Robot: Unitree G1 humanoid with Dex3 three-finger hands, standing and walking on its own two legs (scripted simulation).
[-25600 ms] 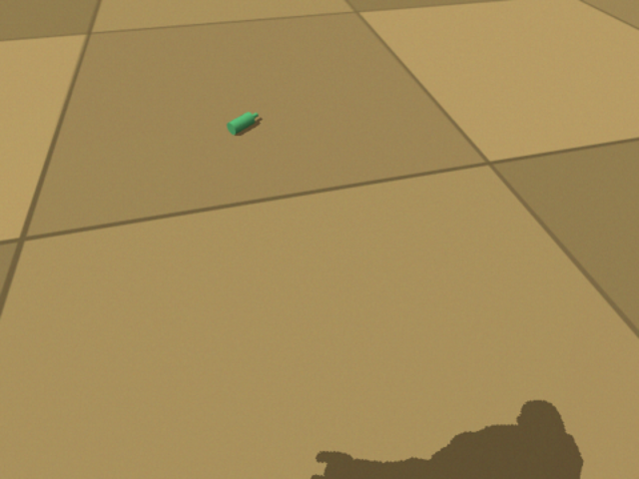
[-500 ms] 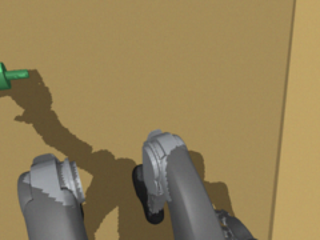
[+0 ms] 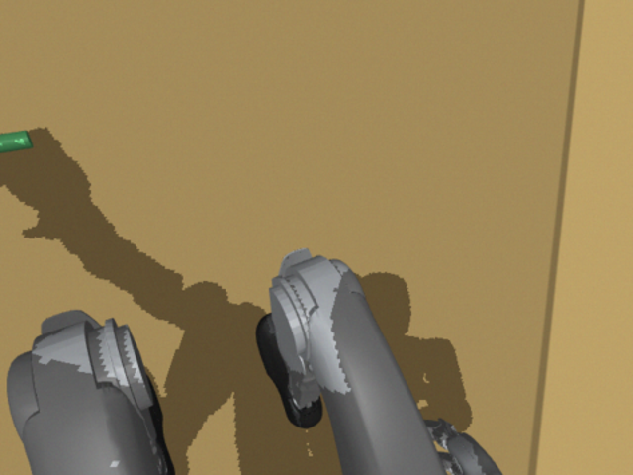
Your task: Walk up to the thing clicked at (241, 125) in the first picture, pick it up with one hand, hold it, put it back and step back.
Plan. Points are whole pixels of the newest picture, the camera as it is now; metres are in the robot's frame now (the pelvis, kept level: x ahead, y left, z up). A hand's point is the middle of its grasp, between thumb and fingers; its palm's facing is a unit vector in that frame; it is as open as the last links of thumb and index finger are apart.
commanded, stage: approach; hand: left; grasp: from above
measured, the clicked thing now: out of the picture +0.53 +0.33 -0.30
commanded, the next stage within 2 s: close in in 0.58 s
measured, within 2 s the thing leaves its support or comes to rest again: neither
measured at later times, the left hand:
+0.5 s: hand out of the picture +0.50 +0.36 -0.18, palm faces -0.49 -0.09 -0.86, open 13.4 cm
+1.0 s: hand out of the picture +0.51 +0.35 -0.18, palm faces -0.47 -0.09 -0.88, open 13.2 cm
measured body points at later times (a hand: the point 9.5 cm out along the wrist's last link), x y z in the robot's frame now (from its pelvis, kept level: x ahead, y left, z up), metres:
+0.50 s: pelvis +0.00 +0.01 +0.00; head +0.27 +0.12 +0.34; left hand +0.53 +0.37 -0.13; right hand +0.06 -0.25 -0.07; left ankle +0.08 +0.13 -0.30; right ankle +0.11 -0.12 -0.30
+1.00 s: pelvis +0.00 +0.00 +0.00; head +0.28 +0.12 +0.33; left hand +0.53 +0.35 -0.13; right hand +0.04 -0.25 -0.07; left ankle +0.08 +0.13 -0.30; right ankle +0.11 -0.12 -0.30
